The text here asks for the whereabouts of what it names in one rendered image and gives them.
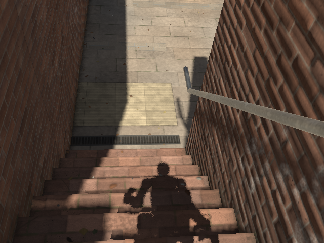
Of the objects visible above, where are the stairs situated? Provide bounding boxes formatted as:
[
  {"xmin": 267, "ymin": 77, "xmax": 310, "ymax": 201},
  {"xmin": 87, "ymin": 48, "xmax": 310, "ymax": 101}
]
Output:
[{"xmin": 13, "ymin": 148, "xmax": 256, "ymax": 243}]

